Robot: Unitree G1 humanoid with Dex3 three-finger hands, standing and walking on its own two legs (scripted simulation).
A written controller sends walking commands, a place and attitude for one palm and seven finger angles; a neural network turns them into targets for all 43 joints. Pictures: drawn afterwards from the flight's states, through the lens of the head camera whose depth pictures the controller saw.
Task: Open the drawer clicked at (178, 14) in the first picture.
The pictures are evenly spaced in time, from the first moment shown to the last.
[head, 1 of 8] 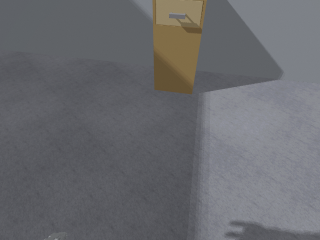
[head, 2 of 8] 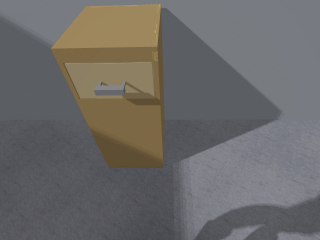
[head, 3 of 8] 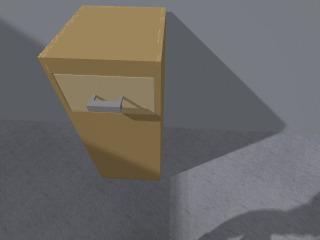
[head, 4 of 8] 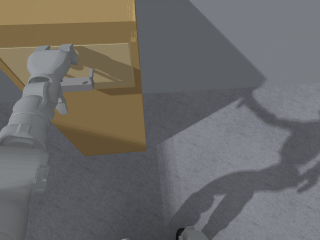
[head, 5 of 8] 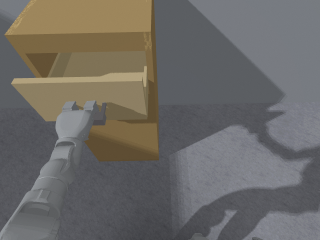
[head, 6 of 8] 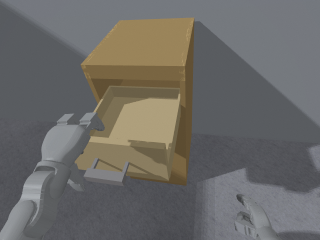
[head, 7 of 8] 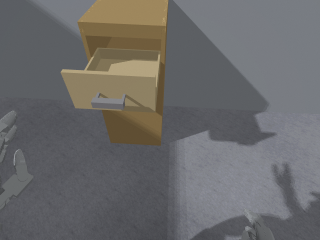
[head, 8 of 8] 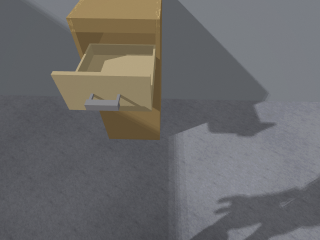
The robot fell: no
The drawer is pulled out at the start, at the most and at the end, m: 0.00 0.30 0.30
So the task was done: yes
